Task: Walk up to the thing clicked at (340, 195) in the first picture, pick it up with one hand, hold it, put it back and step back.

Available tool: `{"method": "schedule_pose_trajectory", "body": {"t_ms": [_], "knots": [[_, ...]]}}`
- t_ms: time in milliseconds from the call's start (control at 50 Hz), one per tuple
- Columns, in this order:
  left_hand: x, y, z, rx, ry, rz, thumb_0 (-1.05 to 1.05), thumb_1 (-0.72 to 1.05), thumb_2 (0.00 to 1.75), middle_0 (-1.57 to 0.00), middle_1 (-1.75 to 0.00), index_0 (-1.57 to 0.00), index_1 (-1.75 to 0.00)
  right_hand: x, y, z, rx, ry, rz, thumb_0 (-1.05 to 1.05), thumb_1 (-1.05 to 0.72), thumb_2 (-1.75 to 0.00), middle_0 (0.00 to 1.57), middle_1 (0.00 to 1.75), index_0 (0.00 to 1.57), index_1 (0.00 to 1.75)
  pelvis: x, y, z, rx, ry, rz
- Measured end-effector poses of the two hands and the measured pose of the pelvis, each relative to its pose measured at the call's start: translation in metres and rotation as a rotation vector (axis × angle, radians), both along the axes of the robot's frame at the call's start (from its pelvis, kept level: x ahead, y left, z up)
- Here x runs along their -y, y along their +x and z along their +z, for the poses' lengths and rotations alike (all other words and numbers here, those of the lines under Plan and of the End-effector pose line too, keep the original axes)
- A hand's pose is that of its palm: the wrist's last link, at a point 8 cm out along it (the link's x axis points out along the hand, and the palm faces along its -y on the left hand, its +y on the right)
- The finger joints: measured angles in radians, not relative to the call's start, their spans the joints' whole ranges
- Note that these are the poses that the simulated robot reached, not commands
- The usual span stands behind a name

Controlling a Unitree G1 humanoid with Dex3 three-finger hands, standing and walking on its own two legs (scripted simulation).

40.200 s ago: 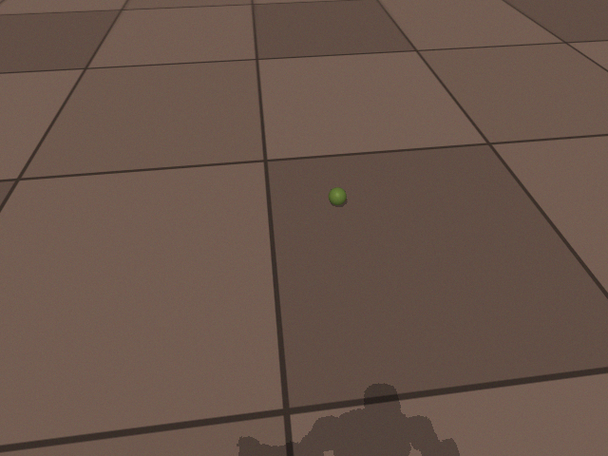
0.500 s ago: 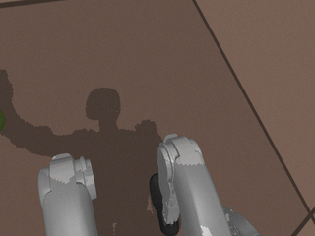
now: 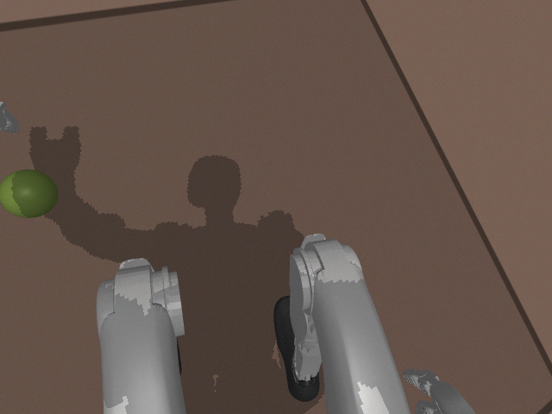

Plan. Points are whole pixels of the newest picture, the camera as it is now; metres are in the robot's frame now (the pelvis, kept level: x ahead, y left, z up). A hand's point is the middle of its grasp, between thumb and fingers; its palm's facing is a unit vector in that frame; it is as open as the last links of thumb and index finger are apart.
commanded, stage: withdraw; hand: left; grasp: from above
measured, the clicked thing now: (29, 193) +0.47 +0.36 -0.30
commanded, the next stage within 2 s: home in 0.04 s
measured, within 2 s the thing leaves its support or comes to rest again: neither
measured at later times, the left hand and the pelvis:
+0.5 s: hand out of the picture +0.43 +0.36 -0.09, palm faces -0.40 -0.25 -0.88, open 12.0 cm; pelvis +0.01 +0.00 +0.03, yaw +1 degrees
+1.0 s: hand out of the picture +0.27 +0.25 +0.13, palm faces -0.02 -0.89 -0.45, open 7.6 cm; pelvis +0.03 -0.01 +0.23, yaw +7 degrees
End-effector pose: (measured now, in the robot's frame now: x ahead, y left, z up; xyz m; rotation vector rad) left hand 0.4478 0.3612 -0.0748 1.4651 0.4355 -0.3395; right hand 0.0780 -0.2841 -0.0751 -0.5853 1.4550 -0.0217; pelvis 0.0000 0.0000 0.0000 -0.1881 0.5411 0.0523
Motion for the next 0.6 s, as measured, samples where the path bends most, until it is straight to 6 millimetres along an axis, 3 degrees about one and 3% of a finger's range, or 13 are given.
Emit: {"method": "schedule_pose_trajectory", "body": {"t_ms": [180, 360, 480, 600], "knots": [[0.018, 0.011, -0.027, 0.088, 0.047, 0.019, 0.0, -0.49, 0.98, -0.11, -1.0, -0.11, -0.99, -0.013, -0.01, -0.02, 0.018, 0.032, -0.033, 0.0, -0.91, -0.9, 0.2, 0.3, 0.2, 0.3, -0.001, -0.001, -0.016, -0.007, -0.002, -0.005], [0.001, 0.023, -0.002, 0.111, 0.086, 0.194, 0.0, -0.34, 0.89, -0.21, -0.77, -0.19, -0.78, -0.025, -0.018, -0.025, 0.041, 0.104, -0.1, 0.0, -0.9, -0.9, 0.2, 0.3, 0.2, 0.3, -0.001, 0.005, -0.009, -0.047, 0.007, -0.005], [-0.003, -0.004, 0.033, 0.038, 0.002, 0.294, 0.0, -0.11, 0.89, -0.24, -0.65, -0.21, -0.66, -0.029, -0.009, -0.004, 0.037, 0.148, -0.143, 0.0, -0.9, -0.89, 0.2, 0.3, 0.2, 0.3, -0.001, 0.011, 0.025, -0.077, 0.023, 0.006], [0.013, -0.056, 0.082, 0.0, -0.253, 0.397, 0.0, 0.26, 0.88, -0.23, -0.49, -0.21, -0.49, -0.023, 0.032, 0.042, 0.122, 0.138, -0.112, 0.0, -0.9, -0.9, 0.2, 0.3, 0.21, 0.3, 0.001, 0.015, 0.075, -0.078, 0.043, 0.013]]}}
